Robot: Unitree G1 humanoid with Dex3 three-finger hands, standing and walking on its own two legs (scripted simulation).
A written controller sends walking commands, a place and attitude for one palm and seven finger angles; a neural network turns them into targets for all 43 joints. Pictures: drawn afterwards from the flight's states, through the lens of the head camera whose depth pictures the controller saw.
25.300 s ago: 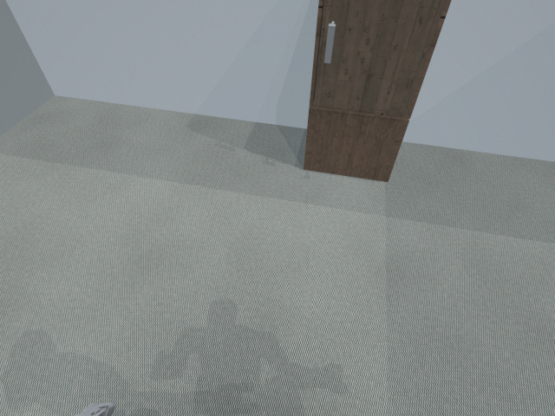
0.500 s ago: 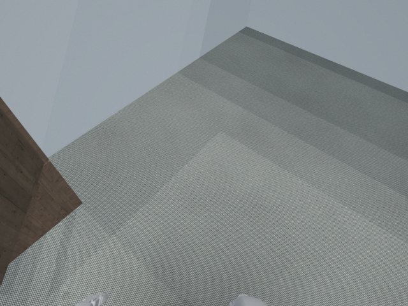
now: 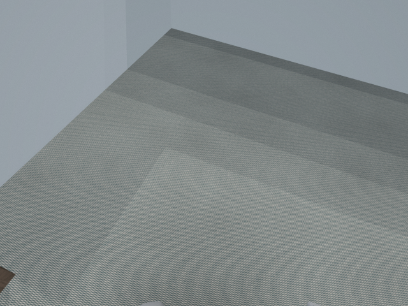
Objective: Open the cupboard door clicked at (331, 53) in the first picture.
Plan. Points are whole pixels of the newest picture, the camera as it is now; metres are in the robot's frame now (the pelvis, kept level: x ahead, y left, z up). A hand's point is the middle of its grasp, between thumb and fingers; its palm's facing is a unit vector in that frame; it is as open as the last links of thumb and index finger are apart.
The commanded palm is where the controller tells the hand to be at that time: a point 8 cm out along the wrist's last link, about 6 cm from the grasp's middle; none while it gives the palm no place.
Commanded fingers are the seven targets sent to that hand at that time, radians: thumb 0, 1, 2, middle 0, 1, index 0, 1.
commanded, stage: walk to a spot facing it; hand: left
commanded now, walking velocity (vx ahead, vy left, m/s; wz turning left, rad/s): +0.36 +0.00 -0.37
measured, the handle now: out of the picture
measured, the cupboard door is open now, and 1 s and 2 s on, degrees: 44 44 44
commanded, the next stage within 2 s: turn to face it in 0.74 s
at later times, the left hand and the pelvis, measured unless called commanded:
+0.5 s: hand (182, 213) +0.35 +0.07 -0.15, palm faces -0.19 -0.96 -0.19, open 7.3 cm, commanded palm none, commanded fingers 0.00 0.90 0.90 -0.20 -0.30 -0.20 -0.30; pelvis +0.22 -0.08 +0.01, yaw -9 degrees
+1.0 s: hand (184, 182) +0.46 +0.08 -0.17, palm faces -0.07 -0.99 -0.16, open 7.4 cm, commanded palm none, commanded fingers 0.00 0.90 0.90 -0.20 -0.30 -0.20 -0.30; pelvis +0.44 -0.09 +0.01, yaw -7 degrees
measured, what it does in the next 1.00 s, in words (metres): walks ahead: right foot, then left foot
